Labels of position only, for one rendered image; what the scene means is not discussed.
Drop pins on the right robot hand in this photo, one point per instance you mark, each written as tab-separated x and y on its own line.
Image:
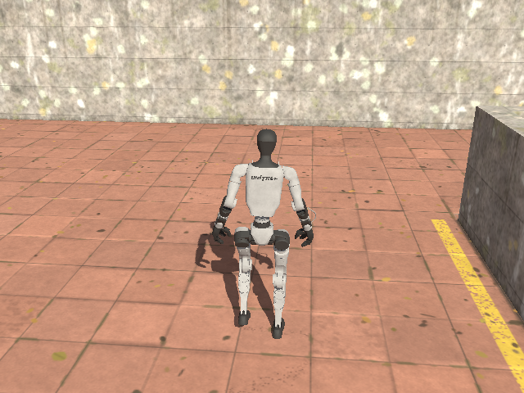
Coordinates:
309	234

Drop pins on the robot left shin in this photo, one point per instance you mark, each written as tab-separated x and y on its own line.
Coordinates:
244	280

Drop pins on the right robot thigh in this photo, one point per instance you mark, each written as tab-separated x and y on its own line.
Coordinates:
281	243

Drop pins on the robot right forearm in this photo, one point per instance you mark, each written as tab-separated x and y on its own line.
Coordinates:
304	218

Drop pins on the right robot upper arm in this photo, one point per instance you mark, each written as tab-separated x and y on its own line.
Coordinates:
294	186

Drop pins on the left robot upper arm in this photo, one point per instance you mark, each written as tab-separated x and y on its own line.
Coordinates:
233	186

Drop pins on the robot left forearm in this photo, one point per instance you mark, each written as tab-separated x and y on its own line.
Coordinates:
222	215

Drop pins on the left robot hand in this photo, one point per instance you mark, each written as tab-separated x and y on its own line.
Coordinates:
220	231

